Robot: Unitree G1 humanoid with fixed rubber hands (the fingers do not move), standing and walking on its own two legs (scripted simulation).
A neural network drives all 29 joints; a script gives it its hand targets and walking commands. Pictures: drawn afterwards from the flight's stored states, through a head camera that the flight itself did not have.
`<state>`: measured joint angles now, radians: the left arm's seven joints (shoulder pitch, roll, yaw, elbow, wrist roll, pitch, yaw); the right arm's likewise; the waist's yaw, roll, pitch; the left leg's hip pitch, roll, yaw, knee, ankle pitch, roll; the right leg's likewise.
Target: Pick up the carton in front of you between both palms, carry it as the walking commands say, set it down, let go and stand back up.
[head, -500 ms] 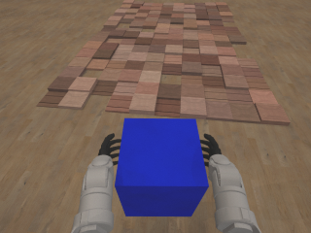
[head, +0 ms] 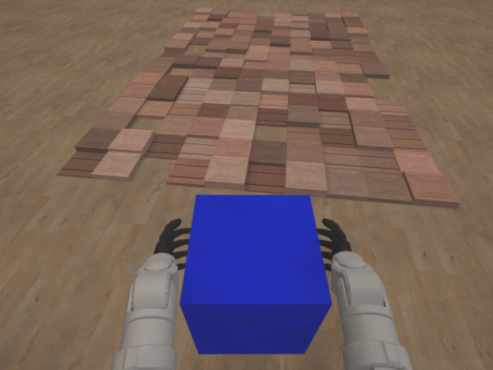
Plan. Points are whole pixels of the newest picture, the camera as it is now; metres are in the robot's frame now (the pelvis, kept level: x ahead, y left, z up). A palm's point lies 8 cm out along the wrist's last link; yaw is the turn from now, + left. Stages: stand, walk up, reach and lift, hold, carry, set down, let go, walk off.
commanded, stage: reach and lift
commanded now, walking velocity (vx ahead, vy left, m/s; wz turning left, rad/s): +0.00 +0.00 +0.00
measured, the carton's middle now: (252, 277) +0.30 +0.00 -0.04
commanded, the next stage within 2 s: hold in 0.14 s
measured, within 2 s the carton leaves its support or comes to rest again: neither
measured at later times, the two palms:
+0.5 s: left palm (161, 263) +0.27 +0.15 +0.05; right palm (344, 261) +0.27 -0.15 +0.05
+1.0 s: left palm (161, 260) +0.28 +0.15 +0.05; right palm (343, 257) +0.28 -0.15 +0.05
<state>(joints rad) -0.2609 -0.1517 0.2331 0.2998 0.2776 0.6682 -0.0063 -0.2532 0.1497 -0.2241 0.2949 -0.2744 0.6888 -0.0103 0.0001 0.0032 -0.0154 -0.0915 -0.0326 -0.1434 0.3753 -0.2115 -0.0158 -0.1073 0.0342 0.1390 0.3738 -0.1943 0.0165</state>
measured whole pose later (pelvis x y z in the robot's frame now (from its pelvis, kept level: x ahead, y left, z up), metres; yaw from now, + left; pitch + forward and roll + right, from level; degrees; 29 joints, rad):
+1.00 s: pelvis -0.01 +0.00 +0.00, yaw +0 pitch -7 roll +0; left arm -0.27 -0.15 0.23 0.23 0.28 0.75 -0.01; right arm -0.27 0.15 -0.22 0.23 -0.28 0.77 0.00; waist 0.00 0.00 0.01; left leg -0.04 -0.03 -0.13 0.36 -0.20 -0.02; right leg -0.05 0.03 0.13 0.35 -0.18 0.01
